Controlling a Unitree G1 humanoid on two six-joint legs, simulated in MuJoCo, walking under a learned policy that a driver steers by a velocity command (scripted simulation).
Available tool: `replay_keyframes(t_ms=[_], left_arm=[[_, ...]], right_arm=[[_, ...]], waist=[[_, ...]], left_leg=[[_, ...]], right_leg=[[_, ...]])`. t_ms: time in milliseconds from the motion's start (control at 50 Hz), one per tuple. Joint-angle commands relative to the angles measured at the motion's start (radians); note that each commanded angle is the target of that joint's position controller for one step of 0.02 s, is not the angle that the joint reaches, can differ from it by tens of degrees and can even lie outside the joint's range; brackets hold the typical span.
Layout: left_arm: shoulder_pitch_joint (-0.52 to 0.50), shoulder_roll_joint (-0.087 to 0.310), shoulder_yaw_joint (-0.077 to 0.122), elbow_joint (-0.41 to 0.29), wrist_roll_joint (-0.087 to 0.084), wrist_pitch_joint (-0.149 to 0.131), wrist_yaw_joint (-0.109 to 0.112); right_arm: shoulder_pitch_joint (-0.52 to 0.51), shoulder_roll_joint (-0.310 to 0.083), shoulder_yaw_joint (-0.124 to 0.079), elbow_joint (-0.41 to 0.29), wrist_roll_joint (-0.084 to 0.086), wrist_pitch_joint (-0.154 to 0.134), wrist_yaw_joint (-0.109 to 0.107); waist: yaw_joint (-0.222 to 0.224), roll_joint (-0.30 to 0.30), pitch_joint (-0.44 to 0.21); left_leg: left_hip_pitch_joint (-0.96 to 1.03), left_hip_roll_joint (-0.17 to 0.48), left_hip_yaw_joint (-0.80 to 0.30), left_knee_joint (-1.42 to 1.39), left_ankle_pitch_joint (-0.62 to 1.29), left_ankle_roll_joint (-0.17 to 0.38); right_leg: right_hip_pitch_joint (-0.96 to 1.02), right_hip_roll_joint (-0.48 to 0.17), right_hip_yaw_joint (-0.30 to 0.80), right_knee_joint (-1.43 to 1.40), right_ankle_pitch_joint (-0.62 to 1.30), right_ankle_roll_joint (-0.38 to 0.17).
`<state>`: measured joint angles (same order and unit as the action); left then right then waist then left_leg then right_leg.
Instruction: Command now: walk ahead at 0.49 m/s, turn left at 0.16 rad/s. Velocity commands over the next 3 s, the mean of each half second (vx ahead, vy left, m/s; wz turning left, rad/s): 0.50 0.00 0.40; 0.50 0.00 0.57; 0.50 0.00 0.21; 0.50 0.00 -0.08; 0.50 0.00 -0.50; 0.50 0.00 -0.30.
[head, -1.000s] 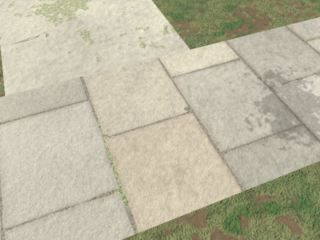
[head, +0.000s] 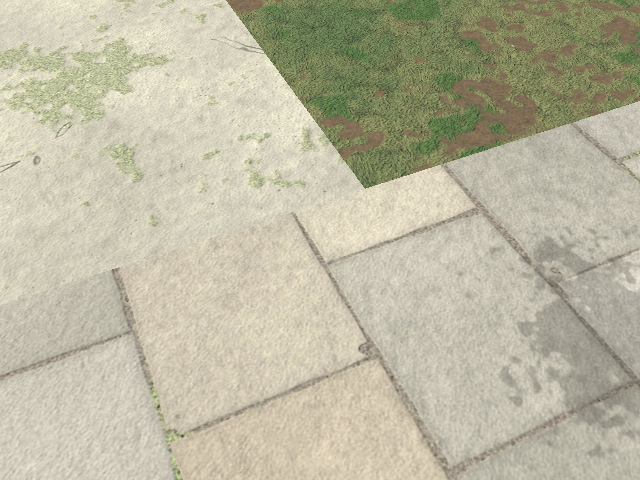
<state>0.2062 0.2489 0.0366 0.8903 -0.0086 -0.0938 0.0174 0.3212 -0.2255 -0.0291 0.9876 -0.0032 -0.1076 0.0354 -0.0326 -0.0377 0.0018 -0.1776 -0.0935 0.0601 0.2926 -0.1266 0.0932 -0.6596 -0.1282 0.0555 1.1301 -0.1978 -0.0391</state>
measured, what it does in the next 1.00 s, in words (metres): walks ahead, turning left: right foot, then left foot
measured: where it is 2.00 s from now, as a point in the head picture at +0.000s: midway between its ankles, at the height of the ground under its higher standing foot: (162, 324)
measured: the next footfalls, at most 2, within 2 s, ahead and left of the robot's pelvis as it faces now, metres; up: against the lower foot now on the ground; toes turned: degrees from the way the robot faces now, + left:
right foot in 0.26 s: +0.32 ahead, -0.15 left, +0.00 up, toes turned +8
left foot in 0.82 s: +0.51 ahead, +0.18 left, +0.00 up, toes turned +29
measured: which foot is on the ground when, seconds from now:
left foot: down 0.00-0.26, up 0.28-0.80, down 0.82-1.00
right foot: up 0.00-0.24, down 0.26-0.80, up 0.82-1.00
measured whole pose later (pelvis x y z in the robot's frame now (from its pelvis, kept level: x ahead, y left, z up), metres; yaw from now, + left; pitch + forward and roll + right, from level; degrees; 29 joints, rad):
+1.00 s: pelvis +0.48 +0.10 +0.00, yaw +33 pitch +2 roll -1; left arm 0.15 0.29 0.06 0.78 0.00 -0.12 0.01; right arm 0.28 -0.26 -0.08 0.74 0.01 -0.06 0.03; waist -0.02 -0.03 0.04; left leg -0.29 -0.11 -0.02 0.43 -0.16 0.11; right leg -0.57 -0.11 0.05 1.14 -0.30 0.01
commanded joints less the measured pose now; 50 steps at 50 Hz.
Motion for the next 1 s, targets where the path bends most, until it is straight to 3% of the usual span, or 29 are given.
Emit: replay_keyframes(t_ms=[20, 80, 160, 220, 240, 260, 280, 300, 320, 340, 360, 380, 420, 480, 560, 620, 700, 720, 760, 780, 800, 820, 840, 860, 880, 900, 920, 940, 1000], left_arm=[[0.014, 0.048, 0.014, -0.055, 0.016, -0.003, 0.009], [-0.118, 0.036, 0.009, -0.089, 0.006, -0.015, 0.0], [-0.234, 0.052, 0.007, -0.125, -0.011, -0.027, -0.02], [-0.196, 0.101, 0.023, -0.129, -0.014, -0.043, -0.029], [-0.126, 0.12, 0.034, -0.111, -0.013, -0.047, -0.026], [0.016, 0.166, 0.056, -0.077, -0.005, -0.053, -0.02], [0.2, 0.248, 0.077, -0.056, 0.004, -0.053, -0.011], [0.239, 0.302, 0.09, -0.04, 0.018, -0.041, -0.02], [0.185, 0.177, 0.06, -0.069, 0.023, -0.045, -0.023], [0.121, 0.121, 0.044, -0.084, 0.013, -0.046, -0.023], [0.052, 0.105, 0.035, -0.092, 0.011, -0.044, -0.027], [0.016, 0.086, 0.032, -0.088, 0.01, -0.039, -0.028], [0.006, 0.074, 0.032, -0.071, 0.018, -0.04, -0.027], [0.039, 0.105, 0.046, -0.044, 0.019, -0.044, -0.019], [0.054, 0.135, 0.057, -0.03, 0.022, -0.032, -0.005], [0.08, 0.158, 0.063, -0.023, 0.014, -0.022, 0.002], [0.124, 0.181, 0.072, -0.004, -0.004, 0.0, 0.003], [0.121, 0.191, 0.075, -0.004, -0.008, 0.006, 0.003], [0.1, 0.224, 0.083, -0.012, -0.014, 0.017, 0.007], [0.088, 0.237, 0.087, -0.017, -0.016, 0.026, 0.009], [0.07, 0.236, 0.084, -0.024, -0.02, 0.032, 0.012], [0.081, 0.2, 0.07, -0.048, 0.002, 0.025, 0.012], [0.166, 0.043, 0.024, -0.108, 0.029, -0.008, -0.003], [0.053, 0.128, 0.034, -0.129, -0.014, -0.052, -0.016], [-0.024, 0.158, 0.044, -0.157, -0.044, -0.067, -0.02], [-0.026, 0.151, 0.041, -0.15, -0.026, -0.072, -0.013], [-0.013, 0.156, 0.049, -0.136, 0.0, -0.067, -0.005], [0.013, 0.163, 0.057, -0.134, 0.007, -0.052, -0.006], [0.015, 0.125, 0.054, -0.148, 0.021, -0.016, -0.008]], right_arm=[[-0.035, -0.133, -0.022, -0.06, 0.004, -0.015, -0.021], [0.026, -0.158, -0.029, -0.058, 0.016, -0.003, -0.038], [0.097, -0.168, -0.036, -0.046, 0.032, 0.012, -0.045], [0.089, -0.178, -0.046, -0.054, 0.031, 0.027, -0.053], [0.078, -0.169, -0.045, -0.061, 0.028, 0.032, -0.054], [0.061, -0.136, -0.034, -0.078, 0.021, 0.032, -0.052], [0.047, -0.068, -0.013, -0.117, 0.0, 0.029, -0.049], [0.16, 0.008, 0.006, -0.152, 0.031, 0.009, -0.045], [0.141, -0.117, -0.021, -0.13, 0.052, 0.005, -0.049], [0.069, -0.159, -0.036, -0.143, 0.055, 0.008, -0.05], [0.044, -0.14, -0.038, -0.145, 0.046, 0.017, -0.052], [0.024, -0.125, -0.043, -0.152, 0.035, 0.024, -0.052], [0.029, -0.089, -0.046, -0.162, 0.037, 0.045, -0.041], [-0.02, -0.071, -0.047, -0.202, 0.033, 0.064, -0.035], [-0.125, -0.066, -0.045, -0.253, 0.03, 0.064, -0.023], [-0.236, -0.057, -0.038, -0.296, 0.024, 0.06, -0.002], [-0.335, -0.059, -0.035, -0.355, 0.029, 0.062, 0.022], [-0.34, -0.067, -0.038, -0.366, 0.029, 0.063, 0.027], [-0.293, -0.099, -0.056, -0.373, 0.028, 0.068, 0.029], [-0.202, -0.13, -0.074, -0.355, 0.03, 0.07, 0.028], [-0.038, -0.183, -0.106, -0.311, 0.031, 0.071, 0.019], [0.12, -0.277, -0.144, -0.271, 0.031, 0.08, -0.005], [0.068, -0.378, -0.148, -0.287, 0.029, 0.068, -0.01], [0.111, -0.298, -0.124, -0.307, 0.019, 0.053, -0.003], [0.076, -0.238, -0.107, -0.294, 0.014, 0.04, 0.001], [0.007, -0.2, -0.095, -0.306, 0.023, 0.034, 0.002], [-0.07, -0.17, -0.085, -0.323, 0.021, 0.034, 0.001], [-0.107, -0.147, -0.075, -0.34, 0.012, 0.034, -0.002], [-0.091, -0.158, -0.076, -0.331, 0.014, 0.024, -0.016]], waist=[[0.046, 0.07, 0.063], [0.003, 0.075, 0.056], [-0.035, 0.099, 0.059], [0.007, 0.124, 0.039], [0.047, 0.128, 0.01], [0.11, 0.106, -0.081], [0.175, -0.038, -0.253], [0.105, -0.377, -0.339], [0.116, -0.214, -0.266], [0.11, -0.113, -0.161], [0.078, -0.035, -0.11], [0.059, -0.036, -0.06], [0.034, -0.072, -0.026], [0.031, -0.037, 0.002], [0.05, -0.021, 0.032], [0.087, -0.014, 0.064], [0.106, -0.018, 0.097], [0.098, -0.024, 0.093], [0.05, -0.061, 0.038], [-0.006, -0.071, -0.018], [-0.096, -0.047, -0.102], [-0.152, 0.075, -0.186], [-0.006, 0.312, -0.271], [-0.087, 0.198, -0.359], [-0.08, 0.151, -0.217], [-0.033, 0.071, -0.144], [0.013, 0.045, -0.098], [0.047, 0.059, -0.084], [0.066, 0.063, -0.065]], left_leg=[[-0.128, 0.264, -0.233, -0.206, 0.049, 0.174], [-0.083, 0.243, -0.213, -0.179, 0.059, 0.137], [-0.001, 0.273, -0.267, -0.109, -0.008, 0.126], [0.053, 0.302, -0.336, -0.016, -0.036, 0.099], [0.046, 0.281, -0.336, 0.052, 0.007, 0.083], [-0.014, 0.218, -0.302, 0.225, 0.067, 0.054], [-0.179, 0.124, -0.203, 0.561, -0.111, 0.012], [-0.534, 0.017, -0.135, 0.845, -0.455, -0.024], [-0.618, 0.083, -0.234, 0.991, -0.413, -0.022], [-0.633, 0.12, -0.226, 1.009, -0.312, -0.016], [-0.581, 0.161, -0.208, 0.986, -0.227, -0.029], [-0.561, 0.187, -0.202, 0.938, -0.172, -0.037], [-0.497, 0.213, -0.174, 0.904, -0.115, -0.049], [-0.553, 0.222, -0.17, 0.861, -0.051, -0.062], [-0.587, 0.219, -0.158, 0.657, 0.088, -0.071], [-0.569, 0.211, -0.096, 0.514, 0.16, -0.059], [-0.567, 0.197, -0.037, 0.41, 0.085, -0.026], [-0.541, 0.182, -0.016, 0.393, 0.042, -0.011], [-0.402, 0.116, 0.046, 0.38, -0.056, 0.028], [-0.277, 0.07, 0.074, 0.364, -0.086, 0.053], [-0.042, 0.02, 0.081, 0.289, -0.026, 0.09], [0.271, 0.135, -0.133, 0.253, -0.023, 0.147], [0.539, 0.38, -0.719, 0.129, -0.182, 0.318], [0.564, 0.432, -0.895, -0.011, -0.251, 0.335], [0.478, 0.407, -0.744, -0.015, -0.153, 0.283], [0.323, 0.359, -0.607, -0.006, -0.053, 0.243], [0.178, 0.314, -0.504, -0.01, 0.044, 0.21], [0.09, 0.285, -0.453, -0.033, 0.106, 0.199], [-0.01, 0.254, -0.361, -0.072, 0.259, 0.206]], right_leg=[[-0.003, -0.028, 0.0, -0.173, 0.161, 0.033], [0.05, 0.025, -0.017, -0.43, 0.279, 0.052], [0.112, 0.066, -0.013, -0.585, 0.255, 0.067], [0.214, 0.08, 0.0, -0.666, 0.148, 0.046], [0.309, 0.09, -0.015, -0.691, 0.102, 0.031], [0.512, 0.056, 0.012, -0.693, 0.089, -0.007], [0.795, -0.145, 0.2, -0.685, 0.063, -0.066], [1.044, -0.326, 0.638, -0.809, -0.123, -0.199], [0.967, -0.301, 0.641, -0.84, -0.198, -0.178], [0.844, -0.269, 0.459, -0.839, -0.124, -0.136], [0.724, -0.219, 0.333, -0.863, -0.011, -0.116], [0.648, -0.182, 0.246, -0.895, 0.05, -0.11], [0.564, -0.133, 0.111, -0.943, 0.148, -0.104], [0.562, -0.14, 0.008, -0.967, 0.292, -0.13], [0.592, -0.141, -0.097, -0.988, 0.308, -0.129], [0.621, -0.147, -0.165, -0.99, 0.291, -0.118], [0.722, -0.179, -0.218, -0.945, 0.329, -0.097], [0.74, -0.183, -0.234, -0.915, 0.398, -0.088], [0.75, -0.18, -0.27, -0.787, 0.719, -0.068], [0.739, -0.168, -0.287, -0.649, 0.863, -0.057], [0.661, -0.129, -0.311, -0.435, 0.868, -0.029], [0.39, -0.08, -0.309, -0.11, 0.52, 0.023], [-0.032, 0.126, -0.174, 0.213, -0.387, 0.07], [-0.135, 0.13, 0.035, 0.31, -0.392, 0.049], [-0.215, 0.087, 0.029, 0.284, -0.287, 0.024], [-0.164, 0.041, 0.029, 0.196, -0.194, 0.011], [-0.081, 0.008, 0.028, 0.114, -0.14, 0.017], [-0.011, -0.012, 0.036, 0.068, -0.107, 0.023], [0.032, -0.007, 0.006, -0.04, -0.031, 0.062]])
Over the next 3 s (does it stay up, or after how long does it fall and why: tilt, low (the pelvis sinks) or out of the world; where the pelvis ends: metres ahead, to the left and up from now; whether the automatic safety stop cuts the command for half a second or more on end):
stays up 1.44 0.62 -0.02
